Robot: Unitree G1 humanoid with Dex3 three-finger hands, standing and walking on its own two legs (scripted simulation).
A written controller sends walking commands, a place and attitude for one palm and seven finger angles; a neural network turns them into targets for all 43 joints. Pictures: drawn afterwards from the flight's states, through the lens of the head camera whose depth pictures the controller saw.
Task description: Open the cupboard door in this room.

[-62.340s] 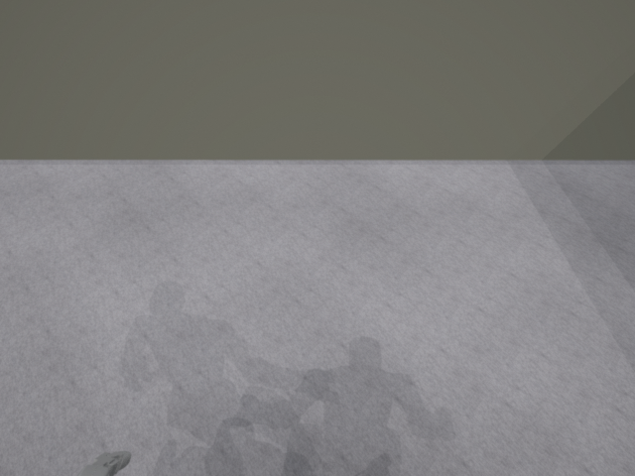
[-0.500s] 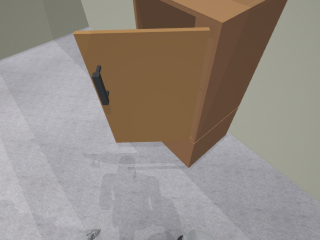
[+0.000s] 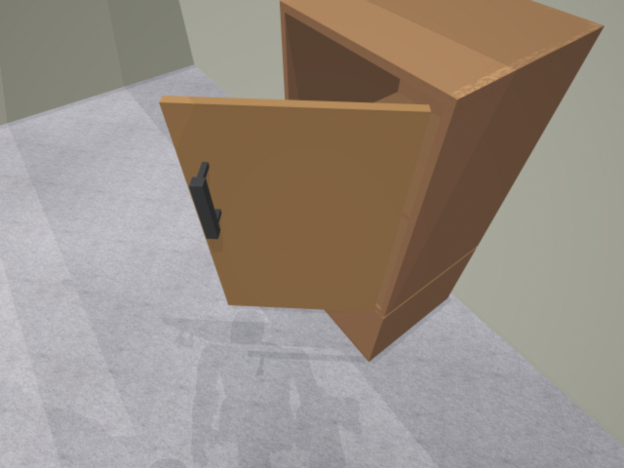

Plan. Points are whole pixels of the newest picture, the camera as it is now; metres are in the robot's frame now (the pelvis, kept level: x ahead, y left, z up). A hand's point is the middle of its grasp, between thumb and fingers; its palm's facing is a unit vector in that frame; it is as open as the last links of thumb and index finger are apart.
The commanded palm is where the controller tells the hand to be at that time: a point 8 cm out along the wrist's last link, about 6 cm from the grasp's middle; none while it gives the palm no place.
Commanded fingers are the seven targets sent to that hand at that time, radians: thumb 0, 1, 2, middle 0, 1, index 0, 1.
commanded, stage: come to a stop and stand still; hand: left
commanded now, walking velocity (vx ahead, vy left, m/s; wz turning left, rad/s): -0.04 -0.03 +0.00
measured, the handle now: (208, 201) +0.50 +0.23 +0.01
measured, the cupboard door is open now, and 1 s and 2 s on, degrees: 50 50 50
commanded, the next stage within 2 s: look again from close up in 1.08 s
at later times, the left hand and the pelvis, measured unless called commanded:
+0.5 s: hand out of the picture +0.04 +0.25 -0.17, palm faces +0.03 -0.98 -0.21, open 7.3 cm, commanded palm none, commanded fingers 0.00 0.90 0.90 -0.20 -0.30 -0.20 -0.30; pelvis -0.03 +0.06 +0.00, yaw +0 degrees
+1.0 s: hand out of the picture -0.08 +0.24 -0.18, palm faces +0.09 -0.99 -0.14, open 7.3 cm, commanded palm none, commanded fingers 0.00 0.90 0.90 -0.20 -0.30 -0.20 -0.30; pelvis -0.03 +0.09 +0.00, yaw +2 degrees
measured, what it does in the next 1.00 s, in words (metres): shifts its weight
